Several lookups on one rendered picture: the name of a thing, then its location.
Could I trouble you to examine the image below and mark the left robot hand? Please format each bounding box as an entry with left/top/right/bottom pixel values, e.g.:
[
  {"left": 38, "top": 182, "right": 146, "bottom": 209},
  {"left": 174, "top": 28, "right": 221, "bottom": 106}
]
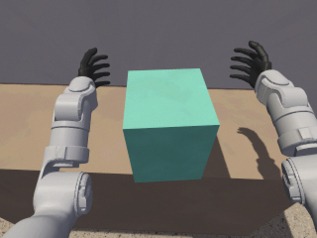
[{"left": 78, "top": 48, "right": 111, "bottom": 88}]

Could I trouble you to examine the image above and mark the right robot hand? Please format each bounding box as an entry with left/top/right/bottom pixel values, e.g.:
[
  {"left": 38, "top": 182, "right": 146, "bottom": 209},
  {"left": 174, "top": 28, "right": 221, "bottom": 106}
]
[{"left": 230, "top": 41, "right": 272, "bottom": 88}]

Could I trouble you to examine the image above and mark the robot right upper arm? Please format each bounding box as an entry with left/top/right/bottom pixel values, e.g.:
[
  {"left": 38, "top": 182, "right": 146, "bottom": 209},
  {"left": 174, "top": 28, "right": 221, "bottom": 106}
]
[{"left": 281, "top": 154, "right": 317, "bottom": 234}]

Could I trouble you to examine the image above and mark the pedestal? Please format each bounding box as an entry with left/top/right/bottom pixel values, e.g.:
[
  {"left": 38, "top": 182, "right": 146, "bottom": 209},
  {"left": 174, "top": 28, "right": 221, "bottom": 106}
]
[{"left": 0, "top": 82, "right": 296, "bottom": 237}]

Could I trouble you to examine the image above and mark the robot left upper arm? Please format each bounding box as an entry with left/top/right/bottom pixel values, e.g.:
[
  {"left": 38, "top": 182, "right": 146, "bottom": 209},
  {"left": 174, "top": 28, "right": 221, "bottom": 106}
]
[{"left": 1, "top": 172, "right": 93, "bottom": 238}]

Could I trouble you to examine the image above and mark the robot right forearm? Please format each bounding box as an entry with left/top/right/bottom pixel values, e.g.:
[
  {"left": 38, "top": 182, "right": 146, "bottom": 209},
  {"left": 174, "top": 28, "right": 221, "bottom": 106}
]
[{"left": 254, "top": 69, "right": 317, "bottom": 158}]

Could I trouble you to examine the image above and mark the robot left forearm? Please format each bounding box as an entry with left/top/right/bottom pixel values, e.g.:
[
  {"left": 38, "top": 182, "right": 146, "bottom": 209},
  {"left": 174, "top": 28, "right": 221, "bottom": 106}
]
[{"left": 33, "top": 76, "right": 98, "bottom": 212}]

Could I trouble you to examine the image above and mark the carton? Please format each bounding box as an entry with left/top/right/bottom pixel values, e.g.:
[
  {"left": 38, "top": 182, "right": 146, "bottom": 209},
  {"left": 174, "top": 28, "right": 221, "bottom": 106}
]
[{"left": 123, "top": 68, "right": 220, "bottom": 182}]

